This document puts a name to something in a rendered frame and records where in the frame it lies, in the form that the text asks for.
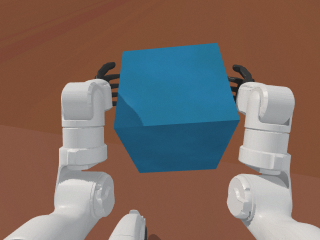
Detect robot left upper arm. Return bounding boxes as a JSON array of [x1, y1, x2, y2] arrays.
[[3, 171, 115, 240]]

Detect carton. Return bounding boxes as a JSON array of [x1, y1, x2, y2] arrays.
[[113, 43, 240, 173]]

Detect robot left hand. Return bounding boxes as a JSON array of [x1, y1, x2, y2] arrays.
[[94, 62, 120, 106]]

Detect robot right hand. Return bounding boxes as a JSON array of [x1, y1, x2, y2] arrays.
[[227, 64, 255, 103]]

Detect left robot shin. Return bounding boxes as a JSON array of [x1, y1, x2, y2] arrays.
[[129, 210, 140, 215]]

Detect robot right forearm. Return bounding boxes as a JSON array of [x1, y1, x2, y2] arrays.
[[235, 82, 295, 212]]

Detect robot left forearm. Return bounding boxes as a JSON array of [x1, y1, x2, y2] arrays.
[[54, 79, 113, 208]]

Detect left robot thigh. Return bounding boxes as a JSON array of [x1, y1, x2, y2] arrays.
[[108, 213, 146, 240]]

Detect robot right upper arm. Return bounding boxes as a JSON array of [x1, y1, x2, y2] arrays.
[[227, 173, 320, 240]]

